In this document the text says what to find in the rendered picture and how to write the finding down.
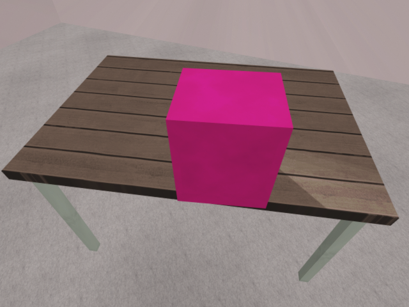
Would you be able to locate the carton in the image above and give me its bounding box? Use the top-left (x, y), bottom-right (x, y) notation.
top-left (166, 68), bottom-right (293, 209)

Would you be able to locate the table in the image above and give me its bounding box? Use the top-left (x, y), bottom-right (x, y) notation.
top-left (2, 55), bottom-right (399, 282)

